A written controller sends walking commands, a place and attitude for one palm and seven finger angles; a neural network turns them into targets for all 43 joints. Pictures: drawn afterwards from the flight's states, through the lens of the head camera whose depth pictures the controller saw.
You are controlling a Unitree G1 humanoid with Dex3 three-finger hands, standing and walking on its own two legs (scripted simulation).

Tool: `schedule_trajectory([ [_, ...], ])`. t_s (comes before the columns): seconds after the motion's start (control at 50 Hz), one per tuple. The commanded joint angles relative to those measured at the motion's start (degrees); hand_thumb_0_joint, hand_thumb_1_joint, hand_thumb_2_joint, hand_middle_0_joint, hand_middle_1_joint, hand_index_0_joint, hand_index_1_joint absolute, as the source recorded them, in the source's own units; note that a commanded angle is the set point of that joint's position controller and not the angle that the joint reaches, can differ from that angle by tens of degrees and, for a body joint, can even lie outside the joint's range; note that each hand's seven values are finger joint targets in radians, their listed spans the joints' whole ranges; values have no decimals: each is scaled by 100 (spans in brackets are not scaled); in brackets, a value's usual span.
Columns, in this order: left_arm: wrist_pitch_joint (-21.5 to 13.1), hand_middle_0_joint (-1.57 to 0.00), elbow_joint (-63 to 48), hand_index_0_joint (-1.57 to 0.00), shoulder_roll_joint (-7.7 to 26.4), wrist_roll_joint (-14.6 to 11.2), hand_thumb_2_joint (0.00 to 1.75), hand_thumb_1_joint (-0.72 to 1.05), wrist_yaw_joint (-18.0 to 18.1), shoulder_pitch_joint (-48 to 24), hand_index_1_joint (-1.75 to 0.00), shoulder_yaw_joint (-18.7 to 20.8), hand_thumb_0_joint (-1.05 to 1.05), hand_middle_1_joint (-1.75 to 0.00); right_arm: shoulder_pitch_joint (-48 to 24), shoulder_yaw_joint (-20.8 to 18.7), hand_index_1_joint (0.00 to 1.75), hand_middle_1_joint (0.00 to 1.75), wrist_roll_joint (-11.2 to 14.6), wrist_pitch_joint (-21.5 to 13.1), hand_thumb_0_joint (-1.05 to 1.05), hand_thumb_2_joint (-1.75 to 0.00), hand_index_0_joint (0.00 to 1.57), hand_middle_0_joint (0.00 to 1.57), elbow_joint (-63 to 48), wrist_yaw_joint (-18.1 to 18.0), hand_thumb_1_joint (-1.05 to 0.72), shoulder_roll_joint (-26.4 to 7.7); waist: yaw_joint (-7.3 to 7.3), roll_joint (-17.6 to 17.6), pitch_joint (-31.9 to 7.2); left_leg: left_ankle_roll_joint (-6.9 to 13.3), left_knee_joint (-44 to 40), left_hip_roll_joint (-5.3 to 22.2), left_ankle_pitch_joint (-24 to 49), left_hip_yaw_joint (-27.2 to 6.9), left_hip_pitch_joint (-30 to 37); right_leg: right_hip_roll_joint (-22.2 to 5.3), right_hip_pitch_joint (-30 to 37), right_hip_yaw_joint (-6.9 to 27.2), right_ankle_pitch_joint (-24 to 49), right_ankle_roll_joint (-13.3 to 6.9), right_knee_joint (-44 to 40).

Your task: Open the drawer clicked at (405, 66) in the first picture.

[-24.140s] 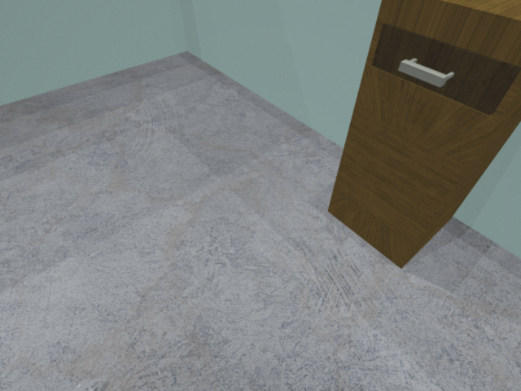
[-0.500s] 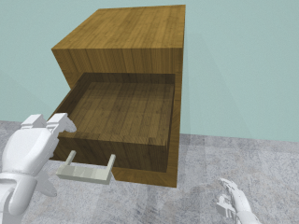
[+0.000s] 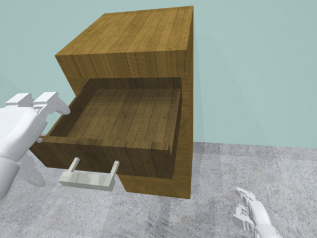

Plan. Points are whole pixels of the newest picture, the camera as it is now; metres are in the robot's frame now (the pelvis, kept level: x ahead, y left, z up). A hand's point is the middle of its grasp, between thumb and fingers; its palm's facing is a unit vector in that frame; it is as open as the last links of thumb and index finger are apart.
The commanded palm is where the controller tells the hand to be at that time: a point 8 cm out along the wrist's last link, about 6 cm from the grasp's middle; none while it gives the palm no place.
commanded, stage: lift the hand off the handle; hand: left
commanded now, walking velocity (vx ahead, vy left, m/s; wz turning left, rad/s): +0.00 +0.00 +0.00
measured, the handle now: (91, 172) +0.24 +0.22 +0.07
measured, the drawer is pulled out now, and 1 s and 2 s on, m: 0.29 0.29 0.29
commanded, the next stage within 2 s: draw the hand back to the body in 0.04 s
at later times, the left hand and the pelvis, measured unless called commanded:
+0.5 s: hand (31, 148) +0.20 +0.27 +0.21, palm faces +0.18 -0.03 -0.98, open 13.9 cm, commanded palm +0.15 +0.27 +0.27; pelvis -0.01 +0.01 +0.00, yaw +0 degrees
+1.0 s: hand (43, 136) +0.21 +0.23 +0.24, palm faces +0.44 -0.85 -0.29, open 13.2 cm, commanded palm +0.15 +0.28 +0.26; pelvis +0.01 +0.01 +0.00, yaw -1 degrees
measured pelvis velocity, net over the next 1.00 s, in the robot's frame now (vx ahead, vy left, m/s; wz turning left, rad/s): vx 0.01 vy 0.01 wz -0.02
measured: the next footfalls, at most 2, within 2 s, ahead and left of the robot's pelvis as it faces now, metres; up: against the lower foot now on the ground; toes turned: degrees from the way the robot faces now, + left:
none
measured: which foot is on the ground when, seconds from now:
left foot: down 0.00-1.00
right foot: down 0.00-1.00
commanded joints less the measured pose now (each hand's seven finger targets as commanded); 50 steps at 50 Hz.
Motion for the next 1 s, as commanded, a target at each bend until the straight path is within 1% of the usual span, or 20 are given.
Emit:
schedule_trajectory([
  [0.0,108,-30,-400,-30,1265,-139,30,-50,-135,-586,-120,877,0,-120,-1143,-169,30,30,21,-329,0,-90,20,20,-1139,-22,-90,-520,-39,-857,-488,87,-213,-113,871,7,-58,-58,77,286,939,261,-423],
  [0.04,50,-30,-621,-30,1154,-229,30,-50,-256,-588,-120,799,0,-120,-1320,-149,30,30,74,-433,0,-90,20,20,-1212,-16,-90,-504,-88,-640,-568,102,-132,-104,843,-17,31,-10,-6,329,917,240,-435],
  [0.1,-251,-30,-756,-30,1411,-183,30,-50,-318,-871,-120,928,0,-120,-1087,-147,30,30,-36,-474,0,-90,20,20,-1226,-89,-90,-520,-72,-786,-662,132,-127,-157,707,-6,97,-77,-41,284,637,273,-475],
  [0.14,-440,-30,-1009,-30,1510,-147,30,-50,-202,-1028,-120,1084,0,-120,-1201,-129,30,30,-33,-607,0,-90,20,20,-1245,-108,-90,-471,-64,-484,-715,124,-42,-127,657,-60,215,-52,-157,346,454,221,-551],
  [0.22,-727,-30,-921,-30,1676,-168,30,-50,105,-916,-120,1523,0,-120,-883,-193,30,30,-113,-604,0,-90,20,20,-1177,-125,-90,-436,40,-463,-790,97,40,-159,885,-46,261,-135,-94,272,658,205,-519],
  [0.24,-688,-30,-913,-30,1742,-190,30,-50,202,-730,-120,1683,0,-120,-1004,-212,30,30,-54,-650,0,-90,20,20,-1137,-87,-90,-432,57,-199,-780,59,68,-115,906,-67,246,-82,-95,334,679,152,-532],
  [0.34,-410,-30,-566,-30,1348,-337,30,-50,341,-568,-120,1390,0,-120,-1061,-266,30,30,31,-616,0,-90,20,20,-1122,-10,-90,-471,2,-182,-528,9,13,-80,817,4,48,-74,-170,328,702,180,-491],
  [0.4,-207,-30,-498,-30,1290,-293,30,-50,235,-360,-120,1141,0,-120,-952,-265,30,30,-3,-511,0,-90,20,20,-1169,-12,-90,-549,-18,-562,-549,40,-105,-91,736,18,-111,-99,-68,248,679,233,-370],
  [0.46,-151,-30,-989,-30,1273,-193,30,-50,95,-337,-120,946,0,-120,-1027,-213,30,30,-4,-538,0,-90,20,20,-1265,-14,-90,-528,-2,-416,-865,63,-139,-114,758,-14,-31,-79,44,247,635,198,-266],
  [0.6,-525,-30,-1599,-30,1511,-199,30,-50,277,59,-120,1459,0,-120,-842,-194,30,30,-78,-589,0,-90,20,20,-1324,-99,-90,-459,24,-591,-703,72,-45,-72,834,-58,191,-79,-214,137,534,210,-417],
  [0.64,-550,-30,-1580,-30,1672,-261,30,-50,417,170,-120,1795,0,-120,-992,-207,30,30,-15,-651,0,-90,20,20,-1263,-60,-90,-431,66,-260,-587,28,14,-20,892,-101,175,-27,-272,192,555,147,-449],
  [0.72,-397,-30,-779,-30,1296,-357,30,-50,521,-116,-120,1490,0,-120,-819,-264,30,30,-11,-521,0,-90,20,20,-1100,-24,-90,-453,-7,-326,-235,-23,-183,2,676,-58,-31,-39,-396,78,299,198,-467],
  [0.74,-1060,-30,-1363,-30,-608,-3702,32,-47,905,-1352,-118,1427,0,-118,-402,-249,30,30,-19,-911,0,-90,20,20,-1177,-129,-90,-89,-698,-336,99,52,-203,186,110,-125,647,81,-665,136,157,-10,-771],
  [0.76,-1273,-29,55,-29,-260,-3702,33,-43,1186,-450,-115,1720,0,-115,-58,-224,30,30,-137,-1026,0,-90,20,20,-805,-245,-90,-243,-650,-1080,451,48,-400,364,-359,-255,407,71,-691,55,-166,-3,-700],
  [0.78,-1342,-29,-72,-29,-604,-3748,34,-40,1221,-231,-113,1394,0,-113,-260,-221,30,30,-118,-1049,0,-90,20,20,-879,-265,-90,-221,-568,-1061,480,45,-520,347,-520,-313,303,20,-599,76,-283,21,-731],
  [0.8,-1456,-29,-328,-29,-630,-4033,36,-36,1281,-110,-111,1587,0,-111,-254,-254,30,30,-100,-1059,0,-90,20,20,-914,-289,-90,-250,-488,-1431,221,67,-583,312,-446,-290,393,26,-402,35,-281,49,-848],
  [0.84,-1734,-29,-981,-29,-604,-4195,39,-29,1404,-333,-107,1591,0,-107,-476,-239,30,30,-118,-1307,0,-90,20,20,-894,-336,-90,-242,-390,-811,-255,93,-558,252,-311,-191,604,-34,-147,207,-160,69,-765],
  [0.86,-1878,-28,-1405,-28,-927,-4186,40,-26,1452,-520,-104,1310,0,-104,-412,-209,30,30,-166,-1390,0,-90,20,20,-941,-329,-90,-181,-365,-416,-589,97,-627,206,-176,-163,681,-63,47,213,-35,28,-743],
  [0.9,-1954,-28,-1712,-28,-1125,-4173,43,-18,1547,-264,-100,1062,0,-100,-402,-203,30,30,-223,-1530,0,-90,20,20,-902,-322,-90,-156,-343,-50,-564,87,-670,220,135,-163,711,-58,147,242,254,-11,-692],
  [0.98,-2006,-27,-2074,-27,-797,-4113,50,-5,1679,-171,-91,1343,0,-91,-342,-212,30,30,-289,-1647,0,-90,20,20,-822,-315,-90,-151,-264,131,-383,50,-525,162,803,-144,498,-54,367,284,828,-94,-676],
])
